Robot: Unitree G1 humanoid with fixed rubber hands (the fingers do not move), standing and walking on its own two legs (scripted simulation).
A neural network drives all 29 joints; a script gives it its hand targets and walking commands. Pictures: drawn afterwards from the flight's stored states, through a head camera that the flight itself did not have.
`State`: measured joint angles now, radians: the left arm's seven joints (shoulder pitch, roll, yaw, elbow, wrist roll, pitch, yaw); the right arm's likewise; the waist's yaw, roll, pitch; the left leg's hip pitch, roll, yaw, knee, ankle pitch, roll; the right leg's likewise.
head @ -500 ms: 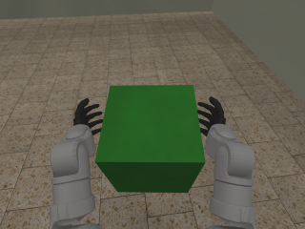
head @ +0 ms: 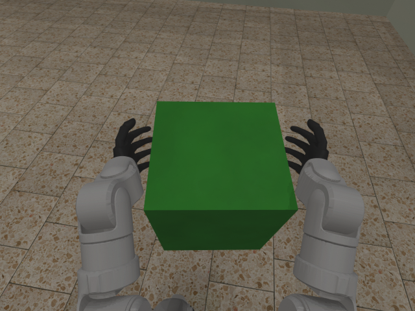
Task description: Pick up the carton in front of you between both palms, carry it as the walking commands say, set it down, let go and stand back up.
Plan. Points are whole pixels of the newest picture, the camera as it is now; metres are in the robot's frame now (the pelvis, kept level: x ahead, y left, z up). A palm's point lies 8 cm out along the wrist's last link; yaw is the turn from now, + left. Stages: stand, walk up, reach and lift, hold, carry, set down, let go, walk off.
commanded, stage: carry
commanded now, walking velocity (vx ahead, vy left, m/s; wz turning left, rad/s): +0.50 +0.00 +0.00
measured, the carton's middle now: (214, 183) +0.35 +0.03 +0.05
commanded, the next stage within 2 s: none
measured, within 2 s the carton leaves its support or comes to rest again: neither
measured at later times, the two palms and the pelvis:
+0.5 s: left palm (198, 94) +0.67 +0.11 +0.02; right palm (308, 108) +0.63 -0.20 +0.03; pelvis +0.33 -0.02 -0.03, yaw -5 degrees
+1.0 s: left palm (219, 41) +0.89 +0.07 +0.07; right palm (312, 52) +0.88 -0.23 +0.06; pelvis +0.66 -0.08 -0.02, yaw -2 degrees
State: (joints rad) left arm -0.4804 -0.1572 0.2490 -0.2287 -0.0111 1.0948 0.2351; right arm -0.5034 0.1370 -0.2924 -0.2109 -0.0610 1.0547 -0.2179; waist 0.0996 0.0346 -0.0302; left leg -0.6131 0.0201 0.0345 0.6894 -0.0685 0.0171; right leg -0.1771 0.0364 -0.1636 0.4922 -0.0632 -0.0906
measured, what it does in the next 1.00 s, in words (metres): goes down: left foot 0.03 m lower, then right foot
